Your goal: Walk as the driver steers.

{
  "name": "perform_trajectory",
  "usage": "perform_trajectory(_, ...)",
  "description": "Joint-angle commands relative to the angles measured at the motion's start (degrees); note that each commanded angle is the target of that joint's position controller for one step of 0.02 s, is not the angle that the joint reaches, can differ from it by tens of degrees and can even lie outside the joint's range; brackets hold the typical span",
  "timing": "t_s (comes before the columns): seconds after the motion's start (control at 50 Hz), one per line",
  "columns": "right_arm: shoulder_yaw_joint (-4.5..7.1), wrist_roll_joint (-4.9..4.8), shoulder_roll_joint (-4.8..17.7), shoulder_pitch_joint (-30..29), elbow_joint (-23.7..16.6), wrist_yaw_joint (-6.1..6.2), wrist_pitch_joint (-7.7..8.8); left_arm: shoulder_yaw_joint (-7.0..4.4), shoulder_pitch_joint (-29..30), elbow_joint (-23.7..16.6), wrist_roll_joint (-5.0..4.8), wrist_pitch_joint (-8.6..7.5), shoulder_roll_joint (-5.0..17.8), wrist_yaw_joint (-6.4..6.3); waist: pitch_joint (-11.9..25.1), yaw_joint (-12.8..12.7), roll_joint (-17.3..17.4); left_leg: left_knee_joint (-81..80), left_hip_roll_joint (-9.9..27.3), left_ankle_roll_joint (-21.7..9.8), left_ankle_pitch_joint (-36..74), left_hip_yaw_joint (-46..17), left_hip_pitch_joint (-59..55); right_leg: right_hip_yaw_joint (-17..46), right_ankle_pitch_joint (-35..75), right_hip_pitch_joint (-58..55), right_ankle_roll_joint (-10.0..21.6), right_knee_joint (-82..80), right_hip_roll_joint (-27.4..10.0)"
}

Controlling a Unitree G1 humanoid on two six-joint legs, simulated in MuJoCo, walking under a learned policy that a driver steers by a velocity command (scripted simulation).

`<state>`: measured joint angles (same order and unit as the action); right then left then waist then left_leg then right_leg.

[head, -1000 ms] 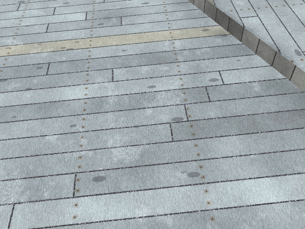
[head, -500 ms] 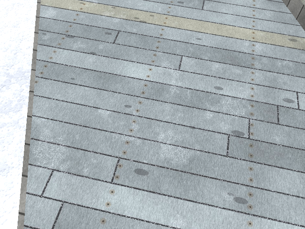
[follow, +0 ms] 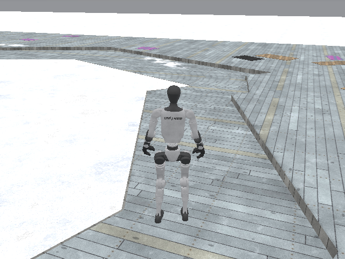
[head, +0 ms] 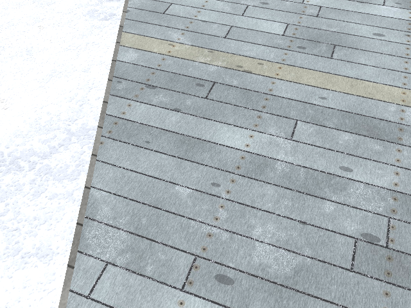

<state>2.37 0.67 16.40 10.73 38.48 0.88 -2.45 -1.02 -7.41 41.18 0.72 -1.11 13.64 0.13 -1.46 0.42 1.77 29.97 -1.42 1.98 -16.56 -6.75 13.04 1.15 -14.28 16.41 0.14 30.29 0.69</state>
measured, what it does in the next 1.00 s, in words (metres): walks ahead: left foot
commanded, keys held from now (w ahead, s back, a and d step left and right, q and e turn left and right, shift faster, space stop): no key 0.36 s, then w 0.58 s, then w+e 0.06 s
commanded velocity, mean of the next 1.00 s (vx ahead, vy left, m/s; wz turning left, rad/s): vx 0.21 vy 0.00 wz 0.02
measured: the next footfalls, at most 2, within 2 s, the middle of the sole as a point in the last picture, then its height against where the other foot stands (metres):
left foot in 1.00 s outside the picture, level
right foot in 1.56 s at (272, 265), level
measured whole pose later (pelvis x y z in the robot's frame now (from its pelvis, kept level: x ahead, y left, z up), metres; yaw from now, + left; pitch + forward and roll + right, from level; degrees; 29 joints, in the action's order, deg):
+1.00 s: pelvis +0.21 +0.02 -0.01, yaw -1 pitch +2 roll +0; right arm 1.6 -1.3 14.6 0.5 34.7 -1.9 5.0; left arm -2.5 -28.5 52.1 -1.3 -3.2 15.9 -0.5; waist -1.8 -6.0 0.5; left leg 29.9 0.2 -3.2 -3.4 0.8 28.7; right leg 3.0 -25.4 -7.8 -0.3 16.7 -0.7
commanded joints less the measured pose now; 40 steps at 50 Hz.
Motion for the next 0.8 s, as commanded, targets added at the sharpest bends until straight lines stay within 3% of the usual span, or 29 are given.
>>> perform_trajectory(0.02, 2.07, 0.03, 7.2, 0.6, -2.6, -0.16, 0.12, -2.02, 0.2, -3.8, 0.20, -1.06, 8.3, 0.60, 5.0, -1.6, -2.7, -1.7, 2.5, -2.5, 10.8, -1.8, -2.1, 5.1, 7.3, -3.6, 2.0, -5.6, -4.7)
perform_trajectory(0.06, 1.64, 0.25, 5.1, 0.9, -2.3, -0.31, 0.54, -1.85, 2.2, -3.7, 0.14, -1.20, 7.9, 0.72, 4.3, -0.3, -2.7, -3.1, 2.8, -3.3, 9.6, -2.3, -0.7, 3.8, 7.5, -4.6, 1.4, -3.7, -4.1)
perform_trajectory(0.16, 1.54, 0.15, 4.8, 1.0, -1.3, 0.07, 1.52, -1.76, 1.4, -3.0, -0.19, -0.73, 7.1, 0.29, 3.9, -0.9, -0.1, -3.3, 2.9, -2.9, 12.6, -2.7, -0.2, 3.0, 11.5, -6.2, 1.4, -1.8, -3.6)
perform_trajectory(0.36, 1.24, 0.01, 3.9, 2.3, 0.6, 0.81, 1.97, -1.89, 0.5, -0.1, -0.33, -0.25, 6.8, -0.43, 2.2, -0.7, -1.1, -3.9, 2.7, -2.8, 11.7, -2.5, -0.2, 2.8, 10.1, -6.4, 0.3, -2.5, -3.0)
perform_trajectory(0.38, 1.14, 0.02, 3.5, 3.2, 1.2, 0.91, 1.92, -1.76, -0.3, 0.6, -0.24, -0.16, 6.4, -0.52, 3.3, -0.7, -1.0, -4.5, 2.2, -2.9, 6.9, -2.1, -0.7, 2.1, 5.5, -6.8, 0.3, -2.6, -2.3)
perform_trajectory(0.42, 1.48, -0.42, 4.4, 4.1, 1.8, 1.11, 1.72, -1.95, -0.6, 1.3, -0.66, 0.01, 6.8, -0.74, 0.8, -0.4, -0.1, -5.4, 1.4, -4.9, -10.3, -2.4, 1.8, 0.3, -10.5, -3.7, 1.0, -1.1, 0.0)
perform_trajectory(0.46, 1.60, -0.80, 4.9, 5.1, 1.4, 1.13, 2.34, -1.93, -0.6, 1.4, -1.23, -0.81, 6.5, -0.92, -4.2, 0.1, 1.4, -7.9, 3.2, -7.4, -23.8, -5.8, 5.2, 0.5, -19.6, 2.0, 2.1, 0.4, 0.5)
perform_trajectory(0.5, 1.69, -1.38, 5.4, 7.2, 1.7, 0.90, 3.72, -1.79, -0.6, 1.1, -1.84, -2.78, 5.5, -0.61, -6.3, 0.6, 4.3, -11.0, 7.1, -10.2, -28.1, -12.1, 4.3, -0.2, -18.1, 5.7, 2.8, 4.2, 0.8)
perform_trajectory(0.54, 1.98, -1.72, 6.7, 7.7, 2.0, 0.54, 4.71, -1.82, -1.1, 1.1, -2.29, -4.80, 4.9, 0.04, -6.6, -0.1, 8.1, -14.0, 11.8, -13.0, -26.3, -19.6, 2.3, -1.3, -11.9, 6.7, 3.4, 7.6, 1.1)
perform_trajectory(0.58, 1.62, -1.84, 5.6, 4.2, 0.9, 0.26, 5.10, -2.30, -5.5, 2.9, -2.52, -5.97, 6.0, 0.72, -5.6, -2.8, 7.2, -10.5, 10.5, -11.7, -15.1, -16.5, 3.5, 0.2, -8.8, 0.6, 5.2, 2.2, 0.0)
perform_trajectory(0.6, 1.16, -1.80, 4.0, 1.4, -0.5, 0.21, 5.41, -2.81, -9.6, 4.6, -2.37, -6.29, 7.5, 1.00, -4.4, -4.5, 3.4, -4.1, 6.3, -9.0, -7.1, -10.0, 6.6, 4.1, -7.9, -5.4, 6.5, -2.0, -1.3)
perform_trajectory(0.62, 0.68, -1.65, 1.9, -0.6, -2.4, 0.34, 6.25, -4.23, -15.4, 6.7, -2.44, -6.44, 11.8, 1.20, -2.4, -5.6, -7.7, 10.6, -0.9, -4.6, -0.1, 0.5, 13.7, 16.2, -5.6, -14.5, 9.8, -7.8, -6.9)
perform_trajectory(0.64, 1.00, -1.62, 3.0, -0.9, -3.7, 0.72, 7.29, -5.47, -21.7, 7.7, -1.98, -6.31, 15.9, 1.65, -0.5, -8.1, -18.0, 26.3, -3.6, -1.6, -9.9, 3.1, 27.0, 35.4, 0.5, -25.3, 16.7, -15.2, -17.8)
perform_trajectory(0.66, 1.72, -2.61, 5.4, -1.0, -3.7, 0.74, 7.87, -4.72, -21.3, 7.7, -1.41, -6.27, 13.5, 1.74, -2.1, -6.8, -12.2, 35.2, -1.2, -2.0, -17.3, 0.2, 35.1, 39.3, 4.5, -27.5, 18.6, -15.3, -21.9)
perform_trajectory(0.68, 1.61, -3.08, 4.7, -0.9, -3.3, 0.38, 8.06, -4.18, -19.6, 7.0, -1.19, -6.06, 11.5, 1.53, -3.2, -5.5, -7.7, 39.2, 1.3, -3.1, -14.4, -0.1, 38.3, 35.0, 6.8, -27.9, 17.7, -14.3, -21.2)
perform_trajectory(0.7, 1.37, -2.83, 3.9, -1.7, -3.2, -0.08, 8.13, -3.71, -18.8, 6.7, -1.10, -5.60, 10.0, 1.25, -3.2, -5.2, -5.5, 39.4, 3.4, -3.8, -10.4, 1.3, 40.2, 29.5, 8.7, -28.0, 16.2, -14.6, -19.5)
perform_trajectory(0.74, 1.40, -2.01, 2.7, -3.5, -3.7, -1.11, 8.09, -2.41, -17.4, 6.8, -0.99, -4.36, 7.0, 0.80, -3.3, -4.3, -6.3, 33.9, 6.3, -3.8, -3.9, 3.3, 37.5, 20.6, 13.8, -24.3, 12.9, -17.1, -15.9)
perform_trajectory(0.8, 0.16, -1.52, -0.7, -7.1, -5.1, -2.61, 7.97, -2.22, -17.0, 6.8, -1.37, -3.01, 7.6, -0.37, -3.6, -4.6, -6.8, 20.6, 5.2, -1.9, 4.0, 7.6, 29.6, 11.2, 17.0, -17.6, 11.3, -20.5, -11.5)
